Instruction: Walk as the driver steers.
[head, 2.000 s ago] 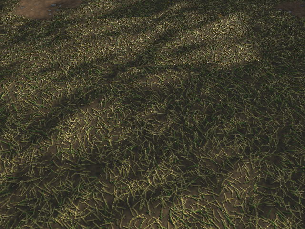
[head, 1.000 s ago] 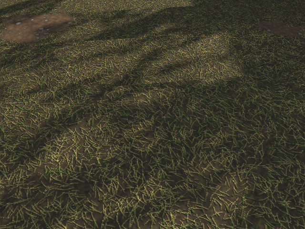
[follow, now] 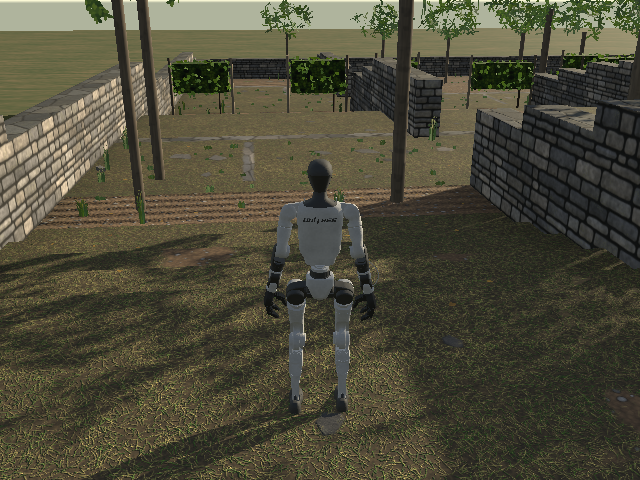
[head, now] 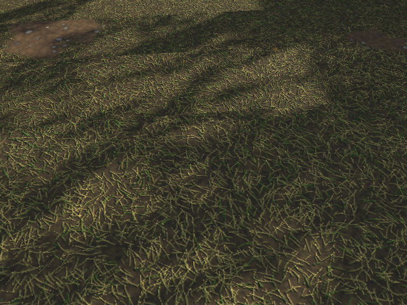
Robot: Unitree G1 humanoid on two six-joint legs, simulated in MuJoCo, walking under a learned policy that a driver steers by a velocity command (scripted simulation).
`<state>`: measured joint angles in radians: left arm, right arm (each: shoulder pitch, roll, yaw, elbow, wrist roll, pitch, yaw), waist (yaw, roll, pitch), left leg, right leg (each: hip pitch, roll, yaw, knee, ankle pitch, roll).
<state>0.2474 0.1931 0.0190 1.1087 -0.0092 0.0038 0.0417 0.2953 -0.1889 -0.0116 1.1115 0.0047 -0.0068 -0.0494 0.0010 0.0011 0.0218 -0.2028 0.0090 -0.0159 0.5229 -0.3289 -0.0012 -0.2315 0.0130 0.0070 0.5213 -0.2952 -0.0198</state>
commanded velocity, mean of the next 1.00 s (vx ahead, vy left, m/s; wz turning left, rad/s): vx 0.41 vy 0.00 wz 0.00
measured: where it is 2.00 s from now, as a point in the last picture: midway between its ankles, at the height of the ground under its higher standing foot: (197, 174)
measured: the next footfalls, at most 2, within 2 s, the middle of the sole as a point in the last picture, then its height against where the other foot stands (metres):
right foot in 0.62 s outside the picture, level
left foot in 1.14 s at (169, 245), level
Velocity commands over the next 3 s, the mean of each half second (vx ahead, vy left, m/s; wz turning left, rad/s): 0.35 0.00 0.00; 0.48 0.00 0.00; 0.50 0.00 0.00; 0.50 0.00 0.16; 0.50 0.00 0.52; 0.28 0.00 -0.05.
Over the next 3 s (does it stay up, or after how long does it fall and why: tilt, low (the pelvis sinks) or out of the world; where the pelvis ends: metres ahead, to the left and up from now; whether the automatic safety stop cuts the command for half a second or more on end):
stays up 1.56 0.12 -0.16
